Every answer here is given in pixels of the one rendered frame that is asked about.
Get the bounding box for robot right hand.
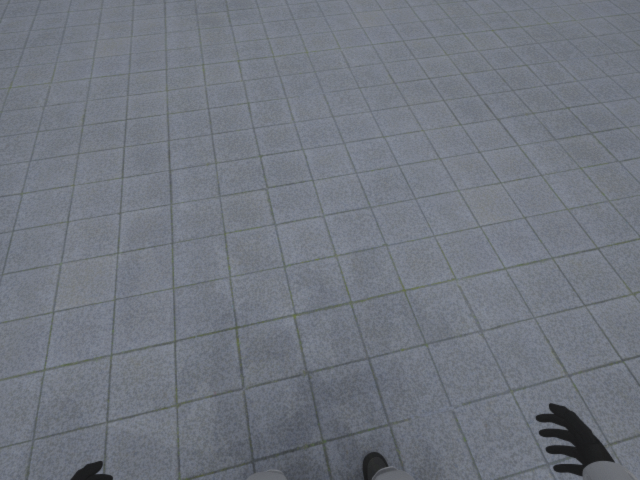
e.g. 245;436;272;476
536;403;615;477

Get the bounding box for right robot foot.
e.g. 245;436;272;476
363;452;389;480

